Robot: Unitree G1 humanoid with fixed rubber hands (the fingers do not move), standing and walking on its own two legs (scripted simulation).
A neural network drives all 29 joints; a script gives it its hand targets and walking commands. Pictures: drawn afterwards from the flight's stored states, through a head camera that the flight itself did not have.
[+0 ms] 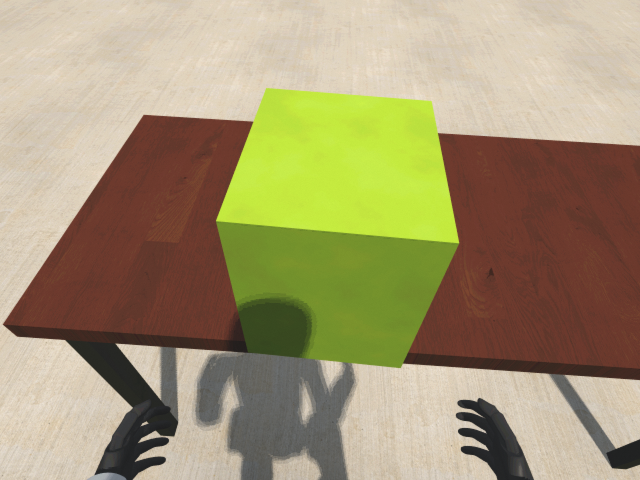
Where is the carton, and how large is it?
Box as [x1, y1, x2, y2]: [216, 88, 458, 367]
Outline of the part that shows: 266,88 216,219 248,352 400,367 458,244 431,101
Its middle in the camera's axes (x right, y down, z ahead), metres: +0.02 -0.01 +0.54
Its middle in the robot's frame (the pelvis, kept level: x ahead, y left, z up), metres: +0.42 +0.01 +0.07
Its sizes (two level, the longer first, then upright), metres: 0.252 0.223 0.277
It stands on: a table, 0.72 m high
